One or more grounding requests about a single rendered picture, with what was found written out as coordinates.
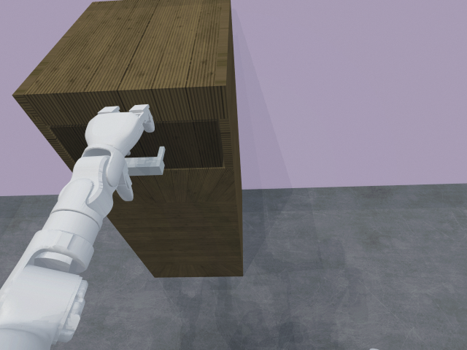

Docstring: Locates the left robot upper arm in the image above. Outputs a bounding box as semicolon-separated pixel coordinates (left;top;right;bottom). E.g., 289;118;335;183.
0;265;88;350

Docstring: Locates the cabinet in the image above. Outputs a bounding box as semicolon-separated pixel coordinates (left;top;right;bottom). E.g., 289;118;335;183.
12;0;243;278

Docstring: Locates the handle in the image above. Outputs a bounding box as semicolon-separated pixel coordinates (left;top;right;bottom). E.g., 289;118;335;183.
125;147;165;176

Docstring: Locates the left robot hand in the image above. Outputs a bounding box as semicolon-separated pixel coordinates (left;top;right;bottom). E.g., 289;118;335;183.
85;104;155;201

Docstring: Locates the drawer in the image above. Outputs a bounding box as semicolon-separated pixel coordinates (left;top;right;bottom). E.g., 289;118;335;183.
50;119;223;169

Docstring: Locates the robot left forearm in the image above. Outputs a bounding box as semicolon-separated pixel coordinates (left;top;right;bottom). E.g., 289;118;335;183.
0;144;126;310

